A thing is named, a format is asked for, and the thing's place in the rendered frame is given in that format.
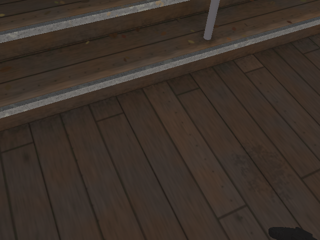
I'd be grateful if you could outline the right robot hand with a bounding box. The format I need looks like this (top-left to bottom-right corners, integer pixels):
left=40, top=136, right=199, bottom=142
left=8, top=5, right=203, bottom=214
left=268, top=227, right=317, bottom=240

